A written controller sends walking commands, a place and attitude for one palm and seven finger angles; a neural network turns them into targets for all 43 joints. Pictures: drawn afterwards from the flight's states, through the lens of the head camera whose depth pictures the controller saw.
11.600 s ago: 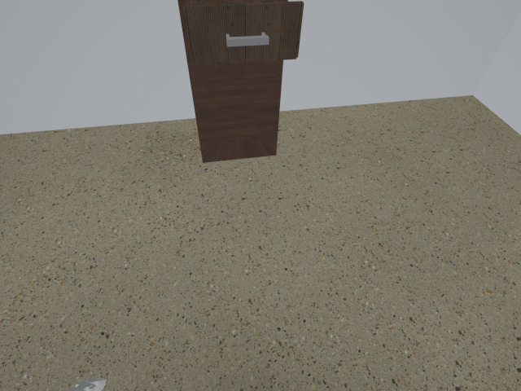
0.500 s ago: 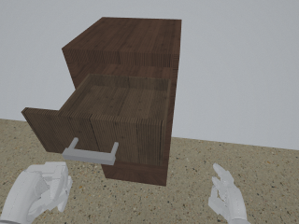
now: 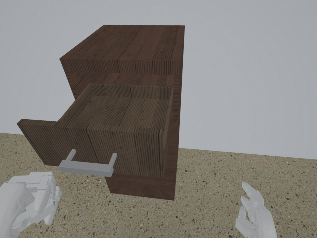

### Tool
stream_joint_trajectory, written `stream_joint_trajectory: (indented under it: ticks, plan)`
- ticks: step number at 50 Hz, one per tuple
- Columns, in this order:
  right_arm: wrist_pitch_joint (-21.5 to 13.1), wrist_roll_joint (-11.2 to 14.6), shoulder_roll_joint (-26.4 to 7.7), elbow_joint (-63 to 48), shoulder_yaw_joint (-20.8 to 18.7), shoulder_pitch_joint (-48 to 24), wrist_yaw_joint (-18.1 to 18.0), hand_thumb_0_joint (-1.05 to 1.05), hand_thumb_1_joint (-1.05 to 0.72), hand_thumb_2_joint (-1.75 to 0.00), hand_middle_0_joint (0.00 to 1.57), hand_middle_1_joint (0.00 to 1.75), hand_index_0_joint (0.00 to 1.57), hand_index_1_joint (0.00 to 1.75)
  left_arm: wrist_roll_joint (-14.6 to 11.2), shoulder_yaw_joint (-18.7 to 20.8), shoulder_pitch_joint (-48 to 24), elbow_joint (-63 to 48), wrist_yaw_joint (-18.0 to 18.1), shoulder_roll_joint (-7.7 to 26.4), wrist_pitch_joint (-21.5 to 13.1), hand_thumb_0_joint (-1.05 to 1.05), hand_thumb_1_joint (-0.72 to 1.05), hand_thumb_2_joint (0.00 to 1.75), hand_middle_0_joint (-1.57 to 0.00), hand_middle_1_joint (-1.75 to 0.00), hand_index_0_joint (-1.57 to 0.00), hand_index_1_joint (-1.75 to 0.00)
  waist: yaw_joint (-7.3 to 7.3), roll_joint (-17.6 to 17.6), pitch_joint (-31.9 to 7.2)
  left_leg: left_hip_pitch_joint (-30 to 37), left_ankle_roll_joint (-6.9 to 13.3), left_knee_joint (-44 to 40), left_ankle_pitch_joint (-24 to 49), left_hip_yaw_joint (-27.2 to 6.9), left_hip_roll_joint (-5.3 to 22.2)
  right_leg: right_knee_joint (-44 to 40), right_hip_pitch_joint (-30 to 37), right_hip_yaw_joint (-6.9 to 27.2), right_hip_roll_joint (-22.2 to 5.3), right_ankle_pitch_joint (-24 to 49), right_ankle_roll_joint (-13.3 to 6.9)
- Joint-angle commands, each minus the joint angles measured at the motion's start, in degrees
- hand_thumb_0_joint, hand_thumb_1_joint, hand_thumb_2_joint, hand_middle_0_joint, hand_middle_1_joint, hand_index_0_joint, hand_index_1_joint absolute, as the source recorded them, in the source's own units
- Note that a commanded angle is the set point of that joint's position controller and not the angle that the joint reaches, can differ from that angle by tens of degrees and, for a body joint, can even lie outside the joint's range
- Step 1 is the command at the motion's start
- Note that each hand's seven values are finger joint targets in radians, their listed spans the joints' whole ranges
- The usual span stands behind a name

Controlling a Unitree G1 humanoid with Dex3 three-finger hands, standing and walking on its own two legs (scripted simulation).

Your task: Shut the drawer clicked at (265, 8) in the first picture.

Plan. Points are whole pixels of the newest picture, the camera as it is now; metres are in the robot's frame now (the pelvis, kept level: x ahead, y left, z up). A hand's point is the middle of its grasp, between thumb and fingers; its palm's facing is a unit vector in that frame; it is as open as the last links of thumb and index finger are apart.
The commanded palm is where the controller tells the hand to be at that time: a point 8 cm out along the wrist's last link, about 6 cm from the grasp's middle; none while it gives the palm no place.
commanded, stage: bring the fist close to the handle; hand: left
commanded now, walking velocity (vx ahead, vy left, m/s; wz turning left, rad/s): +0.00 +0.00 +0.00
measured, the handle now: (89, 161) +0.29 +0.23 +0.06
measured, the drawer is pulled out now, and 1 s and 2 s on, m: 0.30 0.30 0.29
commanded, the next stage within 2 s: push the drawer shut in 1.44 s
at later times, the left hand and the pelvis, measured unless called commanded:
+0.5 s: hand (70, 200) +0.16 +0.21 +0.10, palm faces +0.07 -0.99 -0.10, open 3.3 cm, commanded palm +0.11 +0.26 +0.11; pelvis +0.01 +0.01 +0.00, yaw +0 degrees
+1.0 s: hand (86, 196) +0.19 +0.20 +0.06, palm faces +0.03 -1.00 -0.07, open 3.3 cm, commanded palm +0.16 +0.26 +0.06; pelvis +0.00 +0.02 -0.02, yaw +0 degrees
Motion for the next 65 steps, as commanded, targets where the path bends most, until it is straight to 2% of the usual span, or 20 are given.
stream_joint_trajectory:
  ticks: [1, 3, 6, 8, 10, 14, 15, 21, 28, 35, 36, 41, 42, 45, 47, 50, 51, 55, 62, 65]
  plan:
    - [-4.9, 0.0, -5.1, -10.3, -1.9, -10.5, -0.8, 0.0, -0.9, -0.9, 0.2, 0.3, 0.2, 0.3, -2.0, 5.5, -3.8, -8.3, -1.2, 8.5, -3.1, 0.0, 0.9, 0.9, -1.4, -1.6, -1.4, -1.6, -0.33, -4.2, 4.4, 2.1, 3.3, -4.5, 4.5, 0.1, -3.9, -12.1, -7.6, 5.5, 0.0, 2.2, 1.4]
    - [-5.2, -0.1, -5.4, -10.2, -1.9, -10.4, -1.1, 0.0, -0.9, -0.9, 0.2, 0.3, 0.2, 0.3, -2.0, 4.8, -5.1, -6.8, -2.1, 8.2, -2.9, 0.0, 0.9, 0.9, -1.4, -1.6, -1.4, -1.6, -0.57, -6.5, 4.5, 1.8, 3.5, -4.4, 4.0, 0.0, -3.9, -12.2, -8.2, 6.0, 0.0, 0.8, 1.7]
    - [-5.4, -0.4, -5.7, -8.9, -1.8, -9.9, -1.5, 0.0, -0.9, -0.9, 0.2, 0.3, 0.2, 0.3, -1.8, 4.0, -8.5, -4.3, -2.2, 7.5, -3.4, 0.0, 0.9, 0.9, -1.4, -1.6, -1.4, -1.6, -1.11, -4.5, 6.3, 1.7, 3.5, -4.2, 3.1, 0.0, -4.0, -13.1, -9.6, 6.4, -0.2, -1.4, 1.7]
    - [-5.6, -0.6, -5.7, -9.0, -2.0, -9.7, -1.3, 0.0, -0.9, -0.9, 0.2, 0.3, 0.2, 0.3, -1.5, 3.6, -8.0, -3.9, -2.1, 6.9, -4.2, 0.0, 0.9, 0.9, -1.4, -1.6, -1.4, -1.6, -0.84, -4.6, 4.4, 1.8, 3.5, -4.4, 4.4, -0.1, -4.1, -11.3, -8.6, 5.6, -0.1, 1.3, 1.6]
    - [-5.8, -1.0, -5.7, -8.8, -2.3, -10.0, -0.8, 0.0, -0.9, -0.9, 0.2, 0.3, 0.2, 0.3, -0.4, 3.7, -7.8, -5.1, -1.6, 7.6, -5.3, 0.0, 0.9, 0.9, -1.4, -1.6, -1.4, -1.6, -0.51, -1.2, 1.6, 2.3, 3.5, -4.2, 6.1, 0.3, -4.2, -9.7, -7.0, 5.2, -0.2, 5.3, 1.4]
    - [-5.2, -1.4, -5.0, -9.1, -2.8, -9.1, 0.1, 0.0, -0.9, -0.9, 0.2, 0.3, 0.2, 0.3, 0.8, 3.3, -4.6, -4.6, -1.0, 6.8, -7.1, 0.0, 0.9, 0.9, -1.4, -1.6, -1.4, -1.6, -0.26, -3.1, -1.7, 1.8, 3.6, -3.6, 10.2, 0.6, -4.4, -6.1, -5.4, 3.4, -0.1, 13.8, 1.5]
    - [-4.7, -1.5, -5.0, -8.4, -2.9, -9.6, 0.2, 0.0, -0.9, -0.9, 0.2, 0.3, 0.2, 0.3, 1.1, 4.4, -4.4, -3.8, -0.6, 7.5, -7.5, 0.0, 0.9, 0.9, -1.4, -1.6, -1.4, -1.6, -0.13, -2.6, -1.7, 1.0, 3.5, -3.4, 9.7, 0.7, -4.5, -6.4, -5.2, 3.7, 0.0, 12.9, 1.3]
    - [-3.0, -1.7, -5.0, -8.8, -3.2, -8.8, 0.2, 0.0, -0.9, -0.9, 0.2, 0.3, 0.2, 0.3, 1.2, 0.0, -5.7, -1.2, -0.2, 3.4, -8.6, 0.0, 0.9, 0.9, -1.4, -1.6, -1.4, -1.6, -1.27, -3.3, 1.1, -0.7, 3.4, -3.3, 8.6, 0.7, -4.5, -5.1, -8.1, 2.5, 0.3, 11.9, 1.2]
    - [-1.9, -2.3, -5.3, -9.2, -3.9, -7.5, 0.9, 0.0, -0.9, -0.9, 0.2, 0.3, 0.2, 0.3, 3.3, -3.9, -7.5, -2.3, 0.4, 1.8, -11.3, 0.0, 0.9, 0.9, -1.4, -1.6, -1.4, -1.6, -2.39, -2.8, -2.3, -1.0, 3.6, -2.0, 9.4, 0.4, -4.5, -1.9, -9.2, 1.3, 0.4, 12.6, 1.1]
    - [1.2, -2.7, -5.1, -8.7, -4.4, -7.6, 1.1, 0.0, -0.9, -0.9, 0.2, 0.3, 0.2, 0.3, 4.4, -1.9, -6.9, 1.6, 2.8, 2.6, -12.8, 0.0, 0.9, 0.9, -1.4, -1.6, -1.4, -1.6, -2.24, -3.3, -3.0, -3.8, 3.2, -0.9, 8.4, 0.3, -4.3, -0.2, -10.3, 0.9, 0.4, 10.7, 0.9]
    - [1.6, -2.7, -4.9, -9.3, -4.2, -7.3, 1.2, 0.0, -0.9, -0.9, 0.2, 0.3, 0.2, 0.3, 4.4, -3.9, -6.5, 1.8, 2.8, 0.8, -12.8, 0.0, 0.9, 0.9, -1.4, -1.6, -1.4, -1.6, -2.55, -3.6, -2.4, -4.2, 3.2, -0.9, 8.2, 0.3, -4.3, 0.1, -11.1, 0.7, 0.3, 10.4, 0.9]
    - [2.9, -3.0, -5.3, -9.5, -4.2, -6.8, 1.1, 0.0, -0.9, -0.9, 0.2, 0.3, 0.2, 0.3, 4.8, -5.8, -11.3, 2.8, 2.8, 0.3, -14.2, 0.0, 0.9, 0.9, -1.4, -1.6, -1.4, -1.6, -3.77, -1.2, -2.1, -5.7, 3.3, 0.3, 5.9, 0.0, -4.3, 0.9, -13.4, 1.0, 0.0, 7.2, 0.9]
    - [2.9, -3.0, -5.5, -9.5, -4.2, -6.2, 1.2, 0.0, -0.9, -0.9, 0.2, 0.3, 0.2, 0.3, 4.7, -6.0, -12.1, 3.2, 2.7, 0.4, -14.5, 0.0, 0.9, 0.9, -1.4, -1.6, -1.4, -1.6, -4.33, -2.4, -3.0, -5.8, 3.3, 0.7, 6.0, -0.3, -4.3, 1.3, -13.7, 1.0, 0.0, 7.3, 1.0]
    - [3.7, -3.3, -6.1, -8.7, -4.4, -6.2, 0.9, 0.0, -0.9, -0.9, 0.2, 0.3, 0.2, 0.3, 5.0, -4.2, -14.9, 5.7, 3.1, 2.6, -15.7, 0.0, 0.9, 0.9, -1.4, -1.6, -1.4, -1.6, -4.67, -4.2, -3.0, -7.6, 3.4, 1.7, 4.3, -0.6, -4.2, 1.5, -14.7, 1.5, 0.0, 5.0, 1.1]
    - [4.0, -3.2, -5.8, -9.2, -4.6, -5.7, 1.1, 0.0, -0.9, -0.9, 0.2, 0.3, 0.2, 0.3, 4.8, -4.4, -13.9, 7.3, 2.9, 1.7, -16.1, 0.0, 0.9, 0.9, -1.4, -1.6, -1.4, -1.6, -4.39, -4.2, -4.6, -8.0, 3.3, 2.3, 5.0, -0.4, -4.3, 2.4, -14.7, 1.6, -0.2, 5.5, 1.0]
    - [5.0, -3.3, -6.0, -8.8, -4.9, -6.0, 1.2, 0.0, -0.9, -0.9, 0.2, 0.3, 0.2, 0.3, 4.7, -2.2, -14.1, 9.2, 3.0, 3.1, -16.7, 0.0, 0.9, 0.9, -1.4, -1.6, -1.4, -1.6, -3.84, -2.8, -6.2, -8.6, 3.2, 3.1, 6.4, -0.1, -4.4, 3.3, -14.1, 1.6, -0.3, 7.2, 0.8]
    - [5.2, -3.3, -5.7, -9.4, -4.8, -5.7, 1.3, 0.0, -0.9, -0.9, 0.2, 0.3, 0.2, 0.3, 4.5, -3.8, -13.0, 9.6, 2.8, 1.3, -16.7, 0.0, 0.9, 0.9, -1.4, -1.6, -1.4, -1.6, -3.87, -2.7, -6.5, -8.6, 3.2, 3.2, 6.6, 0.0, -4.5, 3.8, -14.6, 1.4, -0.3, 7.5, 0.8]
    - [5.8, -3.2, -5.7, -10.2, -5.0, -6.1, 1.7, 0.0, -0.9, -0.9, 0.2, 0.3, 0.2, 0.3, 4.2, -3.4, -12.9, 7.1, 2.9, 2.4, -17.2, 0.0, 0.9, 0.9, -1.4, -1.6, -1.4, -1.6, -3.55, -1.4, -8.9, -8.6, 3.2, 3.8, 8.6, 0.0, -4.3, 4.7, -13.5, 1.4, -0.3, 9.9, 0.7]
    - [6.9, -2.9, -5.7, -10.7, -5.3, -5.4, 1.7, 0.0, -0.9, -0.9, 0.2, 0.3, 0.2, 0.3, 3.9, -3.8, -11.4, 8.1, 3.4, 1.7, -17.1, 0.0, 0.9, 0.9, -1.4, -1.6, -1.4, -1.6, -4.47, -4.0, -6.1, -10.2, 3.3, 4.1, 6.7, -0.2, -4.1, 4.6, -15.8, 1.2, 0.0, 8.0, 1.0]
    - [7.3, -3.0, -5.8, -10.6, -5.2, -5.9, 1.7, 0.0, -0.9, -0.9, 0.2, 0.3, 0.2, 0.3, 4.0, -3.5, -11.3, 8.0, 3.3, 2.2, -16.7, 0.0, 0.9, 0.9, -1.4, -1.6, -1.4, -1.6, -4.3, -2.5, -6.0, -10.2, 3.4, 4.4, 6.6, -0.1, -4.1, 4.5, -15.6, 1.6, -0.1, 7.9, 0.9]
